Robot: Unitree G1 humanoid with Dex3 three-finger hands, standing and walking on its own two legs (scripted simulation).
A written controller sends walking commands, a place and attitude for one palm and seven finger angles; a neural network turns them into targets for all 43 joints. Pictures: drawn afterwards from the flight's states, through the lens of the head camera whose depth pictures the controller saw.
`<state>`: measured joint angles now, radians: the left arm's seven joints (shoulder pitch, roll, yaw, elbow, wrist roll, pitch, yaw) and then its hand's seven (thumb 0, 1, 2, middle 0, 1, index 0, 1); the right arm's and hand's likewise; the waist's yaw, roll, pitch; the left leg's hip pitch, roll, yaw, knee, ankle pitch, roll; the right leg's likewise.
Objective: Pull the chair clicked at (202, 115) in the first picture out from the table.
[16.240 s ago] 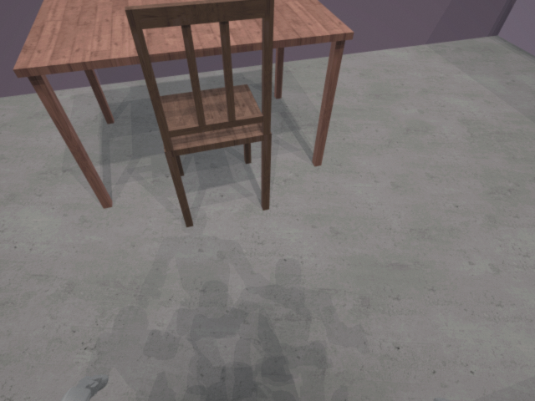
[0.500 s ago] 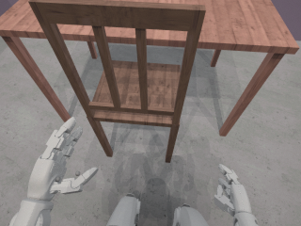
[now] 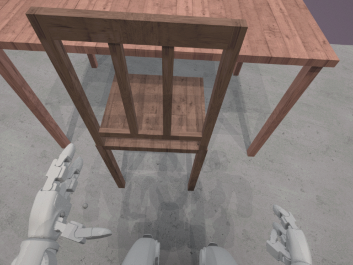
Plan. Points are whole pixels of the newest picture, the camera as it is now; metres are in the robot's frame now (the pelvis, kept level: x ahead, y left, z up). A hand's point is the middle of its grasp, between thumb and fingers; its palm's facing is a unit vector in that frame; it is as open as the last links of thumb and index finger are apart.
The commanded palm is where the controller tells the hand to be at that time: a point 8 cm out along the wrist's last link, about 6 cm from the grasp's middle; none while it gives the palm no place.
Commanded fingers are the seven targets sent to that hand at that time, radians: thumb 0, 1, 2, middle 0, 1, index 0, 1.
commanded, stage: raise the hand toward the chair's back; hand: left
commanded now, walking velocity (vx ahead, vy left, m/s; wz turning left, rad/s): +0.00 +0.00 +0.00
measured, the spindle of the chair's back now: (127, 96) +0.51 +0.17 +0.03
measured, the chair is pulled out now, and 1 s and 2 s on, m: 0.00 0.00 0.00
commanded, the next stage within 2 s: aim the fingers beside a spindle in 0.92 s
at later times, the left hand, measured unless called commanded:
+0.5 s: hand (66, 193) +0.25 +0.23 +0.05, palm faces +0.04 -1.00 -0.06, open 16.9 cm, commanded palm +0.22 +0.28 +0.06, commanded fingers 0.00 -0.50 0.30 -0.06 -0.08 -0.06 -0.08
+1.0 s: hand (77, 194) +0.24 +0.21 +0.06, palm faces +0.07 -1.00 -0.05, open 16.9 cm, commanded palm +0.22 +0.26 +0.06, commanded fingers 0.00 -0.50 0.30 -0.06 -0.08 -0.06 -0.08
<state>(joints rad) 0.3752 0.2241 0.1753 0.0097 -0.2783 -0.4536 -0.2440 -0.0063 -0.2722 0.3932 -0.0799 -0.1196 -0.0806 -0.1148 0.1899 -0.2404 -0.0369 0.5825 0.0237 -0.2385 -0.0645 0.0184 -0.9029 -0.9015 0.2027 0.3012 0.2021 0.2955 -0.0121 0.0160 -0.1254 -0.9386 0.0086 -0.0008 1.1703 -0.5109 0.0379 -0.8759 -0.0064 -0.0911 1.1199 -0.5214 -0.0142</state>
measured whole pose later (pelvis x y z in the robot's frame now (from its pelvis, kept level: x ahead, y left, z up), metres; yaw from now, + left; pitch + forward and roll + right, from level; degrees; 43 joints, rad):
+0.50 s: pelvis +0.00 +0.02 +0.01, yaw +0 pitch +15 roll -4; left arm 0.27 0.27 0.22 0.08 -0.27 -0.37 -0.25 -0.01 -0.49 0.30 -0.05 -0.08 -0.06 -0.08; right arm 0.24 -0.24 0.03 0.54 0.02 -0.17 -0.04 0.02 -0.90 -0.90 0.21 0.30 0.21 0.30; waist -0.01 0.03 -0.12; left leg -0.89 -0.01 0.00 1.13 -0.49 0.06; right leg -0.81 -0.02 -0.09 1.05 -0.49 0.01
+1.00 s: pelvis +0.00 +0.00 +0.01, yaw +1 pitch +15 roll -3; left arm 0.29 0.25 0.21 0.08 -0.28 -0.42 -0.24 -0.02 -0.50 0.30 -0.06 -0.08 -0.06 -0.08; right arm 0.22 -0.24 0.02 0.55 0.02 -0.19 -0.05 0.02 -0.90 -0.90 0.21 0.30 0.21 0.30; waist -0.01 0.03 -0.13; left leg -0.88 0.01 -0.01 1.11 -0.49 0.04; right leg -0.82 0.00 -0.10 1.06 -0.50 -0.01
